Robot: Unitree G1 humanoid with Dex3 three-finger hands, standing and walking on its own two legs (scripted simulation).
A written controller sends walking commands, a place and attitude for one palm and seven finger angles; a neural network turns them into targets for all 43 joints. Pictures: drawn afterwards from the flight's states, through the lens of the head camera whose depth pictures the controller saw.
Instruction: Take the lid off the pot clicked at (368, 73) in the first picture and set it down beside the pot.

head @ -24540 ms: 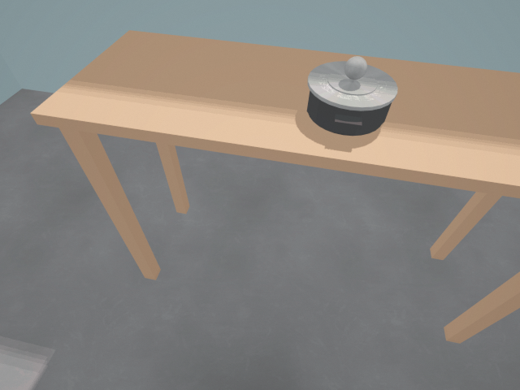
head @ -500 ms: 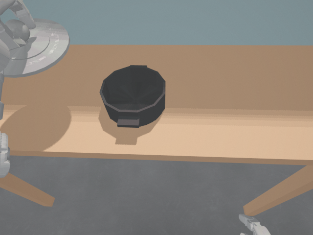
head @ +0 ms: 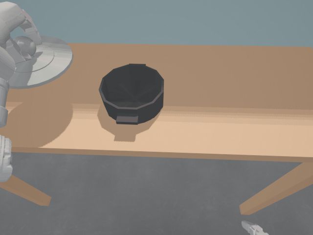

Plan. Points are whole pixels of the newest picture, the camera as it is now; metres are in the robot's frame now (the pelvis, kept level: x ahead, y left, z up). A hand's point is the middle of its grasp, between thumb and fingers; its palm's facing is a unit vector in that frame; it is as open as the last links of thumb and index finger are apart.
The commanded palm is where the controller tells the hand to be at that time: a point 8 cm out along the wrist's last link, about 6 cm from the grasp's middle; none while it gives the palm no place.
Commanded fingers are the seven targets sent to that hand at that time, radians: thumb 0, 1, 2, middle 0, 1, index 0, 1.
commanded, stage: lower the lid onto the table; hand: left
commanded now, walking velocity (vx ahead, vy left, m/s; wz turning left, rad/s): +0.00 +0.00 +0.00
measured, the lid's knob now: (24, 46) +0.47 +0.31 +0.23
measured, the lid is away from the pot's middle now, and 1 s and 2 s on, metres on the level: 0.23 0.23 0.23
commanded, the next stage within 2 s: open the fingers wide in 1.80 s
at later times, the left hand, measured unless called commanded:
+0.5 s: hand (20, 65) +0.43 +0.31 +0.21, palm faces -0.24 -0.16 -0.96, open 7.6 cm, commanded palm +0.42 +0.31 +0.29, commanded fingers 0.00 0.63 1.06 -0.99 -1.03 -0.86 -0.96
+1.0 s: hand (31, 74) +0.44 +0.31 +0.18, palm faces -0.32 -0.17 -0.93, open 7.6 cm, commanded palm +0.43 +0.32 +0.25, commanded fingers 0.00 0.63 1.06 -0.99 -1.03 -0.86 -0.96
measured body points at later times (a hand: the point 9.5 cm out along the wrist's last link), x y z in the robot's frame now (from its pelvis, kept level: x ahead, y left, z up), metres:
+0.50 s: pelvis +0.00 +0.00 +0.00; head +0.05 -0.01 +0.45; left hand +0.44 +0.31 +0.26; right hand +0.10 -0.27 -0.12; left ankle -0.05 +0.07 -0.75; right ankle +0.00 -0.13 -0.75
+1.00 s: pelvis +0.00 +0.01 +0.00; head +0.05 +0.00 +0.45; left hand +0.45 +0.32 +0.23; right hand +0.08 -0.26 -0.12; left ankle -0.05 +0.07 -0.75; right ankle +0.00 -0.13 -0.75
